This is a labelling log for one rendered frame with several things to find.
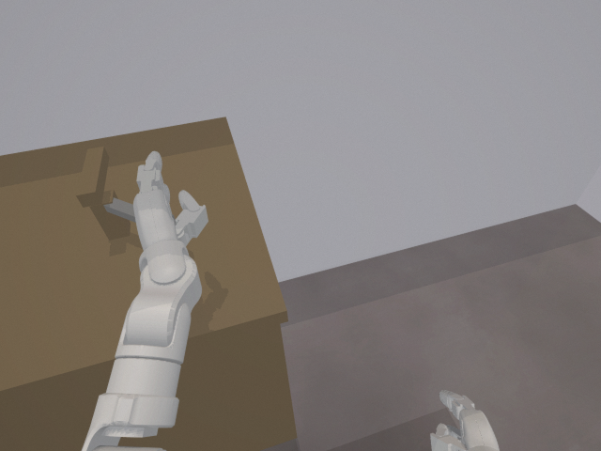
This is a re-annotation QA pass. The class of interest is left robot forearm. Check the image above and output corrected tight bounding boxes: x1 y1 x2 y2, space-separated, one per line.
82 240 202 451

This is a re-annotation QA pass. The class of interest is robot left hand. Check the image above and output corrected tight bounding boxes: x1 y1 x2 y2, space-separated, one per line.
133 151 208 251

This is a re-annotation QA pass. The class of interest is counter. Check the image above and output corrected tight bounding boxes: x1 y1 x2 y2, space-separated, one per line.
0 117 298 451

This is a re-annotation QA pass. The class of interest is tap lever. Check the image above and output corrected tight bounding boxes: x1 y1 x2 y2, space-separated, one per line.
103 198 176 224

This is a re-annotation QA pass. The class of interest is robot right hand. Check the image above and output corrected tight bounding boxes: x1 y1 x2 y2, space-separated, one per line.
430 390 500 451

